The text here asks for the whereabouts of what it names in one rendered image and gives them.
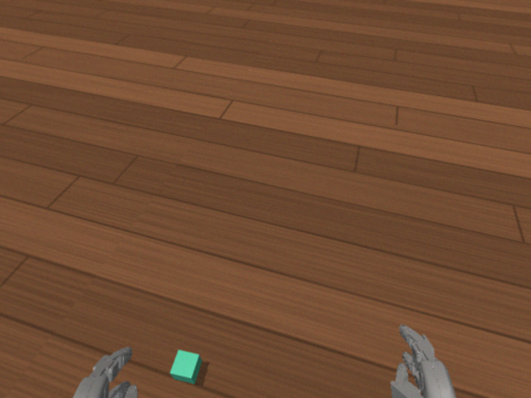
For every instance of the left robot hand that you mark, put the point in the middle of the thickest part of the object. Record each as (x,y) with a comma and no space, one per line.
(104,372)

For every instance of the right robot hand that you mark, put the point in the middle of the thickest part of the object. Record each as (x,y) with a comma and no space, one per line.
(431,376)

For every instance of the cube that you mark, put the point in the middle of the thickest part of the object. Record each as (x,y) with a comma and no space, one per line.
(186,366)

